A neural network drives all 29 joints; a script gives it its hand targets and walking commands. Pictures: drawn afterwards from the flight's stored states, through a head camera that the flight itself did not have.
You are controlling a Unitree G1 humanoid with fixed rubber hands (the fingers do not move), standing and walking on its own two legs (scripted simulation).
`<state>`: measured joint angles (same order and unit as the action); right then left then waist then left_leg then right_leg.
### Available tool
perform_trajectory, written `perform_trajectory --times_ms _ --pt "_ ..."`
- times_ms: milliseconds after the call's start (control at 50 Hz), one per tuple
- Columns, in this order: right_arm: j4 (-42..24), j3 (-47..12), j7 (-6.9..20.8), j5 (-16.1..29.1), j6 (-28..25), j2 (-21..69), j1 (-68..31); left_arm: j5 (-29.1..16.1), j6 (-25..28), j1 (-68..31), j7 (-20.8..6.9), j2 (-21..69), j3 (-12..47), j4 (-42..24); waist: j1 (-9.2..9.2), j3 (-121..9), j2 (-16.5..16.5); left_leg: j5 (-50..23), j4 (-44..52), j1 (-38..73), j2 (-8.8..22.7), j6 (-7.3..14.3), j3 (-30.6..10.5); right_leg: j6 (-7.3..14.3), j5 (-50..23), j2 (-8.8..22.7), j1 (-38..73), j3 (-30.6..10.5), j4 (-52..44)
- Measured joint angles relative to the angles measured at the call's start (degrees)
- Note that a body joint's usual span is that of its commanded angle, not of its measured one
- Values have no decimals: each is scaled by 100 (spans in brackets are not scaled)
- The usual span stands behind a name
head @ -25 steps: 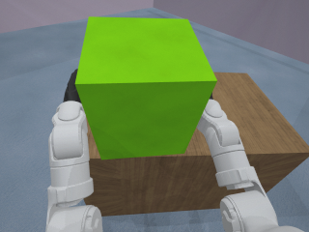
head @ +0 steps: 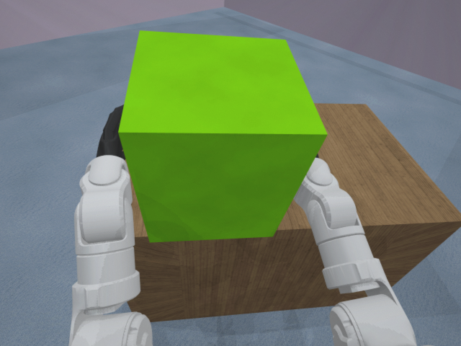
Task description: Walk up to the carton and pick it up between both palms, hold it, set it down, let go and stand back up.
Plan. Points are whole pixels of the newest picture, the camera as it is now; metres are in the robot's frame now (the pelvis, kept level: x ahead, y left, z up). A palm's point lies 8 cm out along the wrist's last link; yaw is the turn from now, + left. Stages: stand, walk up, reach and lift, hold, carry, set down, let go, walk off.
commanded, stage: hold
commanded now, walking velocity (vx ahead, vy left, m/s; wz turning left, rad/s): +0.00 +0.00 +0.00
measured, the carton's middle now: (214, 146) +0.35 +0.01 +0.20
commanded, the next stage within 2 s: none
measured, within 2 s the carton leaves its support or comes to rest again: neither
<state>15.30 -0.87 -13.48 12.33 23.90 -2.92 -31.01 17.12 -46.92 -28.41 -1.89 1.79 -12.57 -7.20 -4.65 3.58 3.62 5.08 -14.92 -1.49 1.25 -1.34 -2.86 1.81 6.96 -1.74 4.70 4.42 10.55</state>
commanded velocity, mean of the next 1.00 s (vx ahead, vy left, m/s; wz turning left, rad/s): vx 0.00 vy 0.00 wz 0.00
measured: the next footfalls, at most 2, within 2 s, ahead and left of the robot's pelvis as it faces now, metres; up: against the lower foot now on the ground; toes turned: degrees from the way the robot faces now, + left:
none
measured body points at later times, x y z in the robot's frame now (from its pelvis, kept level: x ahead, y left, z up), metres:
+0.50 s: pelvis +0.01 +0.00 +0.00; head -0.02 +0.03 +0.45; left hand +0.37 +0.16 +0.18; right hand +0.37 -0.15 +0.18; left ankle +0.05 +0.13 -0.75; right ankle +0.00 -0.10 -0.75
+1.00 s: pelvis +0.00 +0.00 +0.00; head -0.03 +0.03 +0.45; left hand +0.36 +0.16 +0.19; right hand +0.37 -0.15 +0.18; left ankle +0.05 +0.13 -0.75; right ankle +0.00 -0.10 -0.75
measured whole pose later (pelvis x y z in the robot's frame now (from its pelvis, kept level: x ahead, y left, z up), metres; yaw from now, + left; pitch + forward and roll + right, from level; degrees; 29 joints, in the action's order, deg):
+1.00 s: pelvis +0.00 +0.00 +0.00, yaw +0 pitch -8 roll -1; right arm 17.8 0.4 -11.7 10.2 22.8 -2.4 -32.4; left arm 17.3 -46.1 -28.8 -1.4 1.6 -12.2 -5.7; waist -4.1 3.8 3.9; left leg 5.1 -14.8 -1.4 1.6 -1.6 -2.4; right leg 2.1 7.3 -1.9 4.7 4.8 10.8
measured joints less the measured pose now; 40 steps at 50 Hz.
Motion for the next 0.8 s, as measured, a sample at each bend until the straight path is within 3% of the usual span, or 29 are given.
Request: perform_trajectory --times_ms 360,640,800 --pt "201 169 171 -172 -143 79 -221 -50 95 -106 125 -104 63 89 65 15 113 54 -95 -161 43 -39 0 40 57 -36 -153 33 88" --pt "-211 -62 18 4 -25 -40 43 -103 19 170 59 -67 133 -266 2 -21 41 67 14 -22 22 -15 28 16 26 -15 20 25 -98" --pt "-73 -48 33 20 -32 -60 -38 -32 -40 55 34 -11 63 -189 28 9 9 47 35 80 19 -10 49 13 18 -8 104 18 -89"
